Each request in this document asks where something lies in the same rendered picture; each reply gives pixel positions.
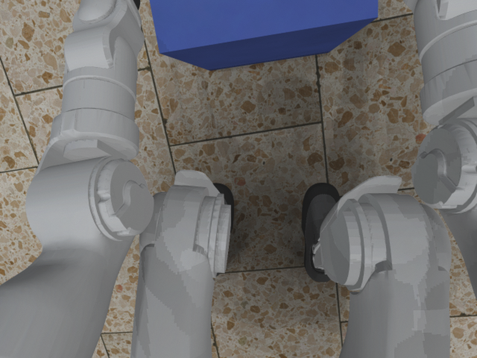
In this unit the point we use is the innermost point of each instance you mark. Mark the right robot foot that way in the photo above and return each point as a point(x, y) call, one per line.
point(319, 199)

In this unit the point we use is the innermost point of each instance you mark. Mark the right robot forearm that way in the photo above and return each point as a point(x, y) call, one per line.
point(446, 35)

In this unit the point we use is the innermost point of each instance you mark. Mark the carton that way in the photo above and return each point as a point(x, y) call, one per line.
point(220, 34)

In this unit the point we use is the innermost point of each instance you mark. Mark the left robot thigh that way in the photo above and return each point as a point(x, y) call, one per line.
point(172, 317)

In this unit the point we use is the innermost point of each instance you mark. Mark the left robot forearm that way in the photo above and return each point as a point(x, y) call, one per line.
point(99, 85)

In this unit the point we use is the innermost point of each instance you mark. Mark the left robot upper arm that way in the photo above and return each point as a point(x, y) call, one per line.
point(86, 215)

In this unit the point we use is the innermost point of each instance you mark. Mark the right robot upper arm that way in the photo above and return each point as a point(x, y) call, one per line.
point(445, 178)

